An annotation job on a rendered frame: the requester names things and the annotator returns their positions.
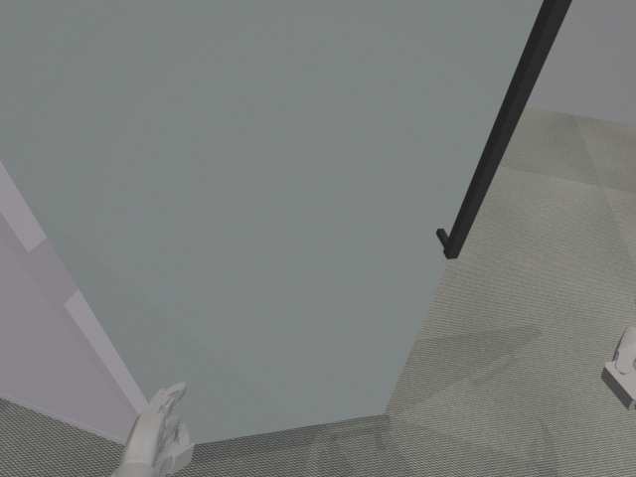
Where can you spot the fridge door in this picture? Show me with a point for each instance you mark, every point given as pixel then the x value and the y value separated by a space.
pixel 247 192

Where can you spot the right robot hand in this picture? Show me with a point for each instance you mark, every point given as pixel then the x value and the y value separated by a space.
pixel 620 375

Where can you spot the handle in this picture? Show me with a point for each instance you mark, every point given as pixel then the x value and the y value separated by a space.
pixel 529 67

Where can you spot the left robot hand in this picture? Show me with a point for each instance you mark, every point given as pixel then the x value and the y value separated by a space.
pixel 151 430

